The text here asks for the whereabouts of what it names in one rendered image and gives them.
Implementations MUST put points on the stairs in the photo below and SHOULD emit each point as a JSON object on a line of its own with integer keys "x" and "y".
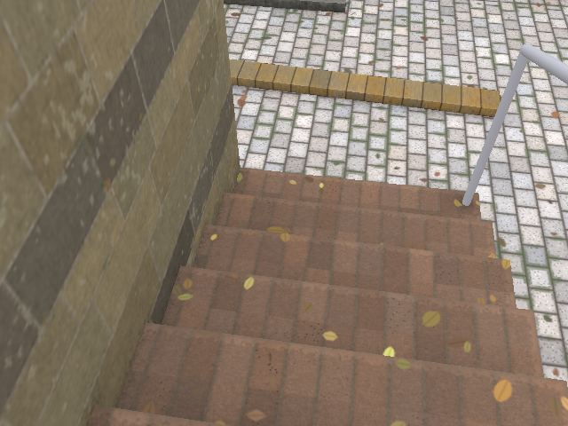
{"x": 327, "y": 301}

